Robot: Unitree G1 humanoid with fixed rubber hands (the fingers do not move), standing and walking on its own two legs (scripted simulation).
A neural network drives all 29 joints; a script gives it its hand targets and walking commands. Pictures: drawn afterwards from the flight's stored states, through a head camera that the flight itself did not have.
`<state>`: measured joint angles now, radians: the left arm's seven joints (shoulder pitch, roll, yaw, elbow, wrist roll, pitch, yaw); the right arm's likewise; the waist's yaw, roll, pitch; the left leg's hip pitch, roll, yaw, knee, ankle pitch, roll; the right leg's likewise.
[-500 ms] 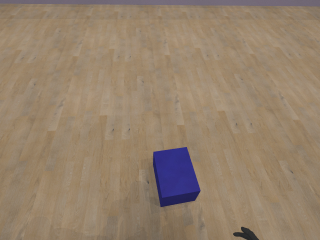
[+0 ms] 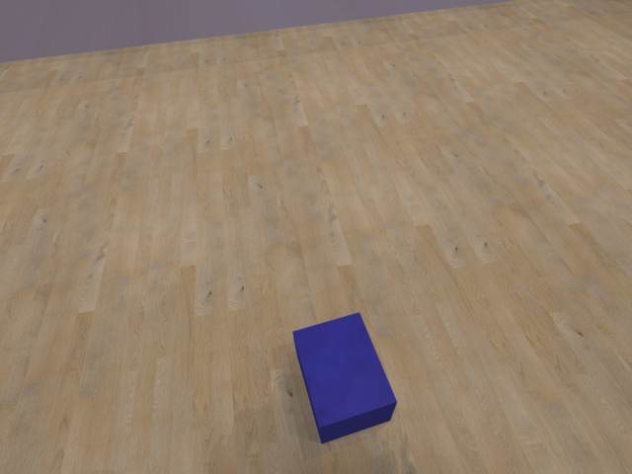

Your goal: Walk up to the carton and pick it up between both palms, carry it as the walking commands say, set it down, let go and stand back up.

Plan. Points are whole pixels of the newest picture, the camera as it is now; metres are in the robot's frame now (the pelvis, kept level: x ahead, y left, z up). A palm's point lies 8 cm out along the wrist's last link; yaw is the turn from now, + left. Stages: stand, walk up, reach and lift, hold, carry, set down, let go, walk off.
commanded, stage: walk up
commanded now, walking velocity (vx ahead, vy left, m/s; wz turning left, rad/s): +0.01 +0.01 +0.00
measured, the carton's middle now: (341, 375) +0.50 -0.04 -0.68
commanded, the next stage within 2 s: stand in 1.86 s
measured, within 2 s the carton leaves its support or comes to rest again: neither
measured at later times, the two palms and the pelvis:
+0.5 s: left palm out of the picture +0.09 +0.17 -0.14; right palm out of the picture +0.00 -0.33 -0.13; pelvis +0.00 -0.08 -0.01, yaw +1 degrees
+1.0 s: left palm out of the picture -0.01 +0.14 -0.14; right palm (533, 402) +0.24 -0.30 -0.11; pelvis +0.07 -0.10 +0.00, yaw +13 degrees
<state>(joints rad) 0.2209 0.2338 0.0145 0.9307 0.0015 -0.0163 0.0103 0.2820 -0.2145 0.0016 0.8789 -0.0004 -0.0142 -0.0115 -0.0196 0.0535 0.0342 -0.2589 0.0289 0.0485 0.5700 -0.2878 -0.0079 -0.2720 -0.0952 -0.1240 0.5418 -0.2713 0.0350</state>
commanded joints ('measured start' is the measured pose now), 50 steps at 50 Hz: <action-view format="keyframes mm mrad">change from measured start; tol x64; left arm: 1 51 79 27 -37 1 22 16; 50 203 16 -3 -45 -25 -1 6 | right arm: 1 57 -130 -37 38 -13 12 4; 50 -136 -94 -53 13 -11 2 -22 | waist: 1 23 -79 -157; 50 37 258 -68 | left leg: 1 162 141 -84 -166 409 34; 19 -5 280 -386 -356 17 156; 26 -438 36 -52 490 -312 -46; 50 205 230 -101 -85 1011 91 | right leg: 1 65 -18 37 -106 174 -21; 50 -111 11 78 31 -96 -4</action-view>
